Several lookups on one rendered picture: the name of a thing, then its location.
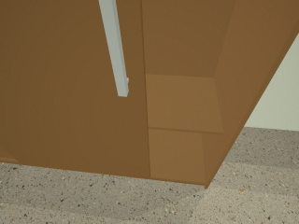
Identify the wardrobe door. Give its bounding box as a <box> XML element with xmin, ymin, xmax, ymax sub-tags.
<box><xmin>0</xmin><ymin>0</ymin><xmax>150</xmax><ymax>179</ymax></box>
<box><xmin>0</xmin><ymin>147</ymin><xmax>14</xmax><ymax>159</ymax></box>

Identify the handle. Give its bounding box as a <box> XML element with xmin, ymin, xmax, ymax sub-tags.
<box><xmin>98</xmin><ymin>0</ymin><xmax>129</xmax><ymax>97</ymax></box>

